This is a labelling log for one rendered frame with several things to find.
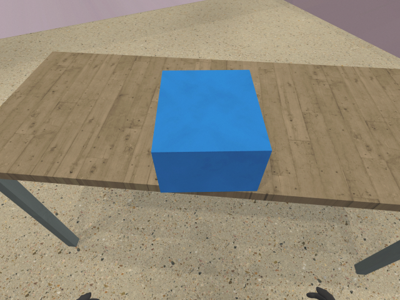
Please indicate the carton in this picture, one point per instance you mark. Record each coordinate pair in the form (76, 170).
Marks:
(209, 134)

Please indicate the right robot hand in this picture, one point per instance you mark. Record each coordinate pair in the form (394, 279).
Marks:
(321, 294)

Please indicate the table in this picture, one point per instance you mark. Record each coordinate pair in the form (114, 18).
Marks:
(88, 119)

